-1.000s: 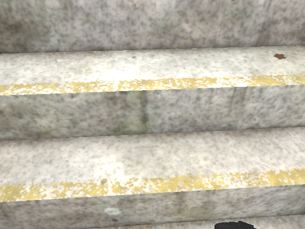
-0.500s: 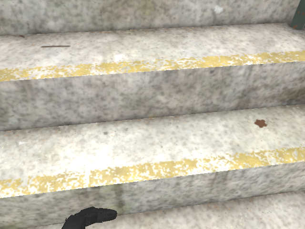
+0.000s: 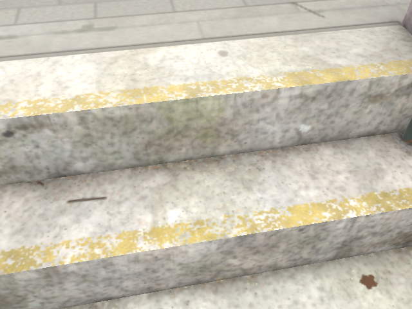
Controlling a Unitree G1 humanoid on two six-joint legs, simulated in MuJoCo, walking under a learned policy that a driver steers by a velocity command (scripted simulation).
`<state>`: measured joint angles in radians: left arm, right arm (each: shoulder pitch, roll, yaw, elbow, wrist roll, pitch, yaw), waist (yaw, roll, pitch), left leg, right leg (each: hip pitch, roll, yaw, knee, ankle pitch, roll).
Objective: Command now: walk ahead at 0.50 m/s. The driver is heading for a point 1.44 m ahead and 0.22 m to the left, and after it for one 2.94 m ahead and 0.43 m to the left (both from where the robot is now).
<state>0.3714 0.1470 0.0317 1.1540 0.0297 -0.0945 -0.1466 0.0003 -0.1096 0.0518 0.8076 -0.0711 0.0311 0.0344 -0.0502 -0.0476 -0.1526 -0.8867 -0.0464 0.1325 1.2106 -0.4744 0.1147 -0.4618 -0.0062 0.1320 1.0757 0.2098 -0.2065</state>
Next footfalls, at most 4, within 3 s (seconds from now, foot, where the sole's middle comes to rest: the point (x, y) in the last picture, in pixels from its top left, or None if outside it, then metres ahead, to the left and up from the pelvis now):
0.44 right None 0.39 -0.13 -0.46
0.92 left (162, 207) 0.59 0.10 -0.26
1.42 right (247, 63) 0.87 -0.11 -0.06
2.18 left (118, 35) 1.01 0.21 -0.06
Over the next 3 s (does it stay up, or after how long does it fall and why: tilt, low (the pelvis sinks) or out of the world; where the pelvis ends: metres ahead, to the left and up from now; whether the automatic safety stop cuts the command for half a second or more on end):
stays up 1.27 0.23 0.72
